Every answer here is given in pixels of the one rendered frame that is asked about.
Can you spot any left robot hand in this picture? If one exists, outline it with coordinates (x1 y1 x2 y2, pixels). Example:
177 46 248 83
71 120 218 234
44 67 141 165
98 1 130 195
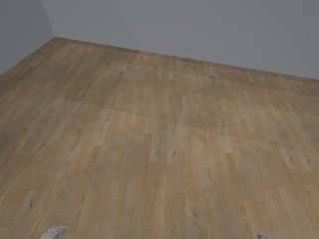
39 226 66 239

